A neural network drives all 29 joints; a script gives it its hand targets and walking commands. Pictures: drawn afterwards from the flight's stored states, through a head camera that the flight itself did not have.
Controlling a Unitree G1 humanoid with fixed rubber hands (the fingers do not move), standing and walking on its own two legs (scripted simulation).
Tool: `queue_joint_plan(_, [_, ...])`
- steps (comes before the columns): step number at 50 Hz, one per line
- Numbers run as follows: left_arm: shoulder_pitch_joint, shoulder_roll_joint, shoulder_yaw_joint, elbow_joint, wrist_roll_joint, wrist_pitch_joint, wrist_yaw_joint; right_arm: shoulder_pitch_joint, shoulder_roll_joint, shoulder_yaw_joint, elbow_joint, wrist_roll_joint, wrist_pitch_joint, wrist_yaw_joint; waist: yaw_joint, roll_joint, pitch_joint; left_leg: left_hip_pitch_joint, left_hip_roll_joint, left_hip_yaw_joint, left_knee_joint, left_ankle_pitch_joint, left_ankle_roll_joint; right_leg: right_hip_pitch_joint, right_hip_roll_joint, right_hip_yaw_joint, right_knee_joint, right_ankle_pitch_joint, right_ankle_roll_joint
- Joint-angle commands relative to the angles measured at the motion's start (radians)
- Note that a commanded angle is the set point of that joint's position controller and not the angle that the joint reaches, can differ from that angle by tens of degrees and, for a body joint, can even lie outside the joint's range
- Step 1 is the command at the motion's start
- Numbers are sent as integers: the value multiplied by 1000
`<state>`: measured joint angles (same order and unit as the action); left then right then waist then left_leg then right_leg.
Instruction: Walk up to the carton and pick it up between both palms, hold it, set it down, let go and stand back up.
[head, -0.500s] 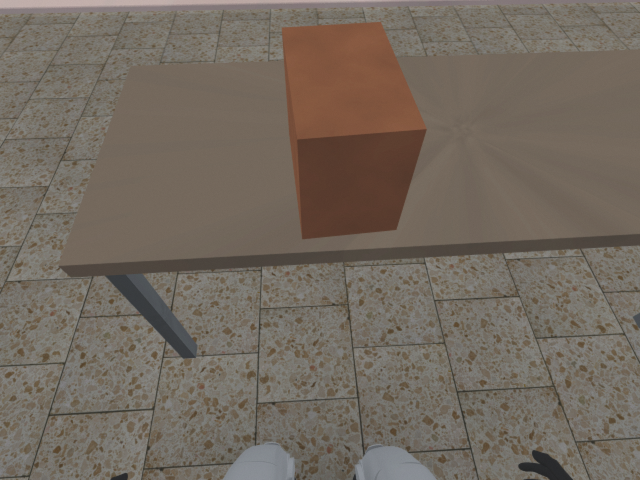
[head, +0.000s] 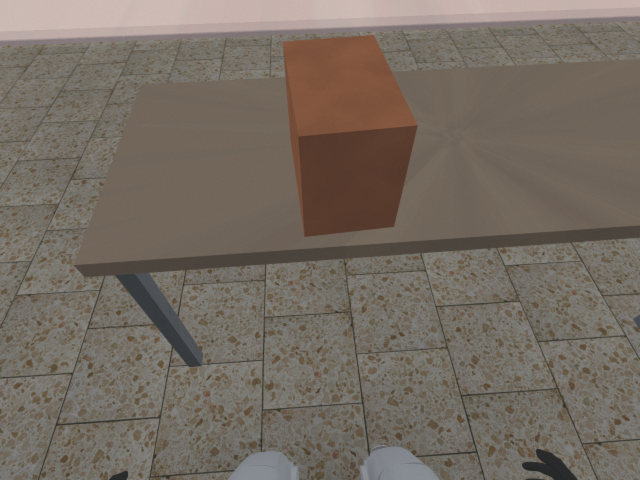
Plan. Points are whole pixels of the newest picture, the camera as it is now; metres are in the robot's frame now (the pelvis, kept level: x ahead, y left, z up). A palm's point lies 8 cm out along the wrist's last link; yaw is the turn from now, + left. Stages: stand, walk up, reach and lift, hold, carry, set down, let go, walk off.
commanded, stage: walk up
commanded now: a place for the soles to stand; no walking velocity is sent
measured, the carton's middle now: (339, 135) +0.68 -0.02 +0.01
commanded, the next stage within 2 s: none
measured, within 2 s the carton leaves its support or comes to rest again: neither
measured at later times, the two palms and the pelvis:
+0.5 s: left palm out of the picture +0.11 +0.31 -0.11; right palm out of the picture +0.05 -0.30 -0.04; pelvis +0.04 +0.01 +0.03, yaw +0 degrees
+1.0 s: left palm (145, 400) +0.22 +0.27 -0.10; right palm (576, 413) +0.21 -0.34 -0.10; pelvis +0.16 -0.04 +0.01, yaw -1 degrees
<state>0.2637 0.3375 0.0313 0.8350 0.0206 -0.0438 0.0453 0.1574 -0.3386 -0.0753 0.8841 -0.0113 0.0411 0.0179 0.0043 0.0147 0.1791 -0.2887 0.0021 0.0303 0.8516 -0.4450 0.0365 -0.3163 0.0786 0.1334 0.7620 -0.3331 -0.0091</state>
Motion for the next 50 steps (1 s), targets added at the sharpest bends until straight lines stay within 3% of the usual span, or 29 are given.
queue_joint_plan(1, [-83,355,101,-58,17,-34,27,-8,-261,-76,-96,-15,0,3,-36,-118,-59,-82,26,-139,110,-116,-7,-156,-350,540,-375,-80,-262])
queue_joint_plan(4, [-89,315,90,-56,24,-29,26,20,-240,-87,-85,-16,-8,12,-53,-114,-74,31,41,-135,-31,-99,5,-209,-297,468,-372,-175,-223])
queue_joint_plan(5, [-121,317,87,-71,23,-28,23,128,-242,-91,-39,-12,-16,6,-104,-143,-78,147,50,-132,-185,-1,8,-239,-271,393,-293,-117,-188])
queue_joint_plan(6, [-108,273,73,-66,12,-20,23,166,-249,-90,-18,-17,-30,-1,-119,-119,-97,218,98,-232,-426,-70,19,-250,-178,274,-130,-43,-123])
queue_joint_plan(7, [-69,193,67,-88,12,-7,-21,275,-367,-129,2,-29,-87,-7,-139,93,-118,352,245,-549,-595,-438,46,-477,34,114,212,-258,-58])
queue_joint_plan(8, [-122,243,70,-106,26,-5,-20,282,-474,-149,-6,-13,-109,-10,-146,99,-27,315,450,-832,-798,-628,54,-645,38,86,356,-192,-34])
queue_joint_plan(10, [-120,308,91,-71,10,-2,-40,151,-426,-132,-31,4,-132,-22,-86,-91,133,138,412,-712,-831,-464,-48,-547,-22,141,402,-30,-19])
queue_joint_plan(11, [-39,305,86,-34,-6,3,-51,92,-379,-113,-55,3,-142,-21,-20,-61,130,110,334,-535,-779,-278,-76,-471,-33,131,377,62,-29])
queue_joint_plan(12, [35,295,88,-9,-8,5,-60,76,-327,-99,-50,2,-148,-22,-6,54,77,142,285,-420,-738,-144,-87,-398,-56,97,338,101,-9])
queue_joint_plan(13, [62,298,90,6,-6,10,-69,88,-320,-95,-59,3,-150,-16,-15,49,4,166,264,-377,-717,-54,-109,-326,-63,74,346,120,-4])
queue_joint_plan(16, [-69,281,88,-44,-8,22,-74,191,-313,-90,-47,-2,-159,-23,-55,52,68,307,263,-319,-667,238,-29,-407,-56,64,307,130,10])
queue_joint_plan(18, [-47,268,84,-44,-8,24,-76,232,-305,-87,-55,12,-151,-22,-56,89,-13,372,260,-244,-648,406,-58,-372,-52,51,236,160,-3])
queue_joint_plan(19, [-47,278,80,-59,-9,27,-69,223,-316,-87,-53,18,-152,-21,-46,147,-21,412,248,-217,-635,381,-14,-377,-51,41,239,135,17])
queue_joint_plan(22, [-139,256,72,-82,-10,25,-76,260,-322,-83,-67,10,-145,-22,-96,141,-6,430,285,-242,-615,417,84,-393,-79,24,138,70,20])
queue_joint_plan(24, [-123,263,68,-82,-7,18,-81,222,-317,-82,-83,19,-140,-23,-73,130,34,373,285,-225,-630,362,122,-366,-82,17,118,82,15])
queue_joint_plan(27, [-172,252,65,-106,-4,17,-90,177,-327,-82,-95,-2,-138,-22,-81,85,46,335,306,-188,-578,471,158,-312,-116,-53,-11,40,-1])
queue_joint_plan(28, [-121,244,70,-88,-15,15,-92,149,-345,-87,-102,0,-140,-17,-43,157,15,343,311,-161,-548,528,157,-252,-119,-46,-34,14,-13])
queue_joint_plan(31, [-103,229,73,-101,-7,-4,-87,176,-336,-82,-97,-8,-124,-14,-57,227,-78,391,260,-78,-385,652,153,-151,-95,-193,-208,12,-45])
queue_joint_plan(33, [151,310,113,-27,5,-30,-73,168,-274,-66,-113,11,-115,-19,71,2,-244,235,131,-34,103,685,69,283,-67,-64,-386,196,-91])
queue_joint_plan(34, [187,387,134,-12,6,-35,-63,281,-203,-40,-115,31,-121,-19,58,-261,-350,-16,39,-46,306,319,19,507,-249,236,-307,264,-150])
queue_joint_plan(35, [199,421,135,-38,-21,-35,-61,269,-236,-40,-127,31,-126,-23,60,-263,-329,-239,-94,-76,405,-106,-9,511,-409,618,-409,303,-259])
queue_joint_plan(36, [178,407,133,-45,-41,-37,-59,190,-296,-45,-114,32,-130,-33,59,-111,-250,-289,-57,-160,436,-141,-2,450,-449,720,-454,291,-286])
queue_joint_plan(39, [116,307,98,-20,-39,-34,-48,160,-260,-40,-107,35,-123,-22,34,-94,-200,-270,29,-125,346,-62,21,317,-312,361,-346,541,-212])
queue_joint_plan(41, [88,306,96,-35,-32,-40,-43,156,-257,-40,-85,19,-107,-17,22,-163,-179,-276,34,-133,295,-18,11,258,-288,320,-368,432,-176])
queue_joint_plan(42, [85,298,100,-65,-22,-38,-47,162,-281,-45,-85,19,-108,-15,25,-115,-206,-260,32,-110,234,-14,-1,258,-256,313,-359,327,-190])
queue_joint_plan(44, [82,291,98,-56,-6,-35,-47,144,-251,-39,-67,16,-112,-13,25,-196,-212,-285,45,-66,165,7,-16,201,-252,285,-373,259,-214])
queue_joint_plan(47, [23,265,84,-67,2,-17,-40,133,-238,-29,-64,8,-124,-34,32,-126,-235,-211,36,-17,6,67,-37,156,-248,226,-277,558,-257])
queue_joint_plan(48, [-1,250,69,-79,-1,-16,-36,140,-212,-25,-49,5,-122,-40,19,-180,-256,-102,37,-20,-38,135,-31,99,-234,165,-236,657,-242])
queue_joint_plan(50, [-87,258,60,-83,-14,-3,-30,195,-217,-28,-22,9,-126,-43,-46,-124,-307,120,18,-7,-204,307,-11,-32,-206,84,-124,593,-204])
